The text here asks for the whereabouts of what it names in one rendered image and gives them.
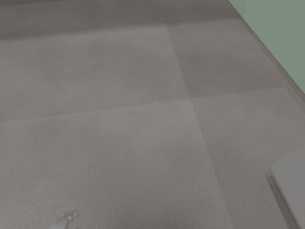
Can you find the left robot hand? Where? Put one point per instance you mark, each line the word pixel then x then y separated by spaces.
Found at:
pixel 66 219

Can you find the fridge door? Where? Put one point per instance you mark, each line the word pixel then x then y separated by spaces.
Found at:
pixel 290 174

